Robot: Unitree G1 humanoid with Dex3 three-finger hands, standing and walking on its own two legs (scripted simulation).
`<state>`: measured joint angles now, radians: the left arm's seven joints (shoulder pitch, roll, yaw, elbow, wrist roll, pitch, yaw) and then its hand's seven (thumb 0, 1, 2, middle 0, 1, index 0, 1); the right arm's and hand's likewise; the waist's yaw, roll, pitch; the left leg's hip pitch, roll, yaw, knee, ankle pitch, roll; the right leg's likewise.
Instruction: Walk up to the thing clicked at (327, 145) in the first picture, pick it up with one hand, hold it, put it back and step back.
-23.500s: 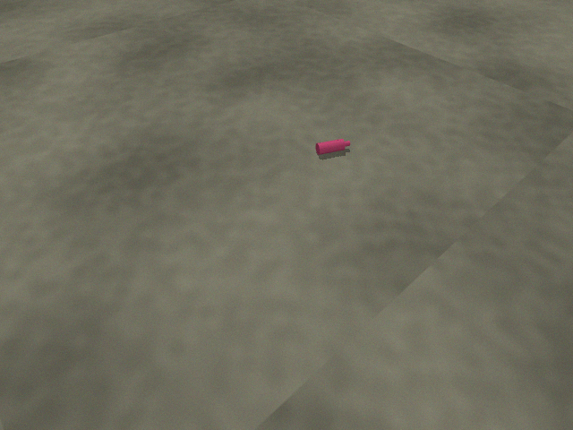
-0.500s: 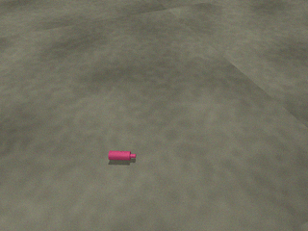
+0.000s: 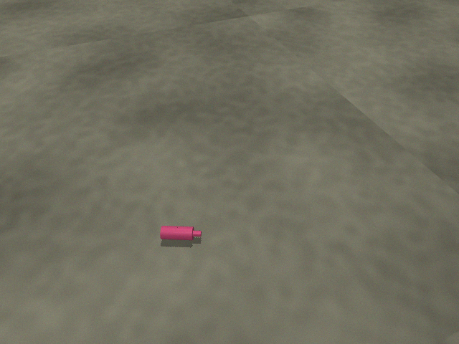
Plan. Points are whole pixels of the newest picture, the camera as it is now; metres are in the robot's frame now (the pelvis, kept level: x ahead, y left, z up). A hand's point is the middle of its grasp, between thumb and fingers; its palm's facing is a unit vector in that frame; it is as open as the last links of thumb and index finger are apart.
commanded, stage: stand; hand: left
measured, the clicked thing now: (181, 233) +0.76 +0.24 -0.75
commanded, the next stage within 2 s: walk up in 0.04 s
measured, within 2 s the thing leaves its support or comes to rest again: neither
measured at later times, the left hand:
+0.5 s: hand out of the picture +0.12 +0.33 -0.16, palm faces -0.02 -0.94 -0.34, open 7.4 cm
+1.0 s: hand (125, 256) +0.35 +0.24 -0.13, palm faces -0.05 -0.93 -0.37, open 7.3 cm
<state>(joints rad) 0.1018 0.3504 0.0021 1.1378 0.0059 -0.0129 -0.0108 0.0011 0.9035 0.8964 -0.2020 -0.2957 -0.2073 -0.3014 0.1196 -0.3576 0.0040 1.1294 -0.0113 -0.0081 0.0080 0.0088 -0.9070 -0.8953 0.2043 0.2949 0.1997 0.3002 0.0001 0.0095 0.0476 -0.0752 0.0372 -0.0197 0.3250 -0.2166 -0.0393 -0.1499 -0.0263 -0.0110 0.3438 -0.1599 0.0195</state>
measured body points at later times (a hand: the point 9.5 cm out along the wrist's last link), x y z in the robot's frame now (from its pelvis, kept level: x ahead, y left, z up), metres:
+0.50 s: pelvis +0.09 +0.04 +0.00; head +0.10 +0.07 +0.44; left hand +0.12 +0.37 -0.14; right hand +0.12 -0.28 -0.11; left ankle +0.05 +0.14 -0.75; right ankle +0.12 -0.10 -0.69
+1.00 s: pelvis +0.25 -0.01 -0.01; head +0.26 -0.03 +0.44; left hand +0.35 +0.29 -0.11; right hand +0.29 -0.32 -0.13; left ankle +0.27 +0.17 -0.68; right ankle +0.29 -0.09 -0.75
